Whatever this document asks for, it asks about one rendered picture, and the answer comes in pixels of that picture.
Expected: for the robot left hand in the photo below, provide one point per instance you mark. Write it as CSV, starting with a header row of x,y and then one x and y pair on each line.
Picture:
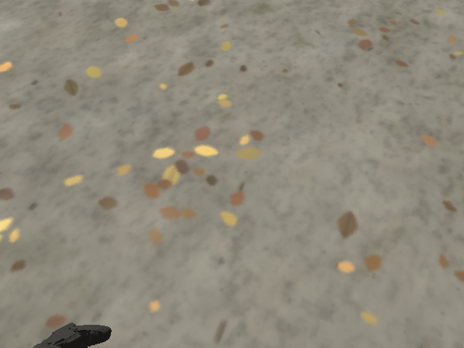
x,y
72,336

